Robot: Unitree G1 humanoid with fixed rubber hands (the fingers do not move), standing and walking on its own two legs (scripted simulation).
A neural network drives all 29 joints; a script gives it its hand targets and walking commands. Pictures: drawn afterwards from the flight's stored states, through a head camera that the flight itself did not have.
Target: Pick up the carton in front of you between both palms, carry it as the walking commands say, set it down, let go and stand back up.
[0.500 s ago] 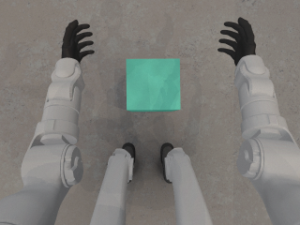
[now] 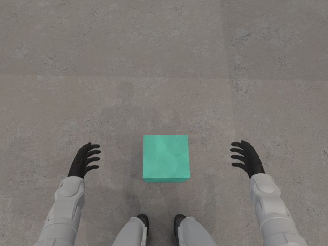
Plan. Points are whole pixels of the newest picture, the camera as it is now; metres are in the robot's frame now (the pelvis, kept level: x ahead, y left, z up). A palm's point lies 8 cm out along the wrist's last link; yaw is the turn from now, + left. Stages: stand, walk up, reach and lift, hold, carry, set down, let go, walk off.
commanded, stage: let go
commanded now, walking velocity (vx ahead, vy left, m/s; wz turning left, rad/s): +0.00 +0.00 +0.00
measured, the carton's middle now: (165, 160) +0.40 -0.02 -0.62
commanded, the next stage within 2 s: stand in 0.72 s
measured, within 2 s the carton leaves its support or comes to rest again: neither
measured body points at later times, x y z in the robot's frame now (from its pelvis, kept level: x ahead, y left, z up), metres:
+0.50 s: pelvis +0.01 +0.01 +0.04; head +0.02 +0.01 +0.48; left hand +0.18 +0.24 -0.04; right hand +0.18 -0.23 -0.04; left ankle +0.00 +0.11 -0.71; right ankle +0.00 -0.11 -0.71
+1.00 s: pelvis +0.02 +0.00 +0.03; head +0.03 +0.01 +0.48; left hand +0.16 +0.29 -0.06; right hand +0.17 -0.29 -0.06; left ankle +0.00 +0.11 -0.71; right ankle +0.00 -0.11 -0.71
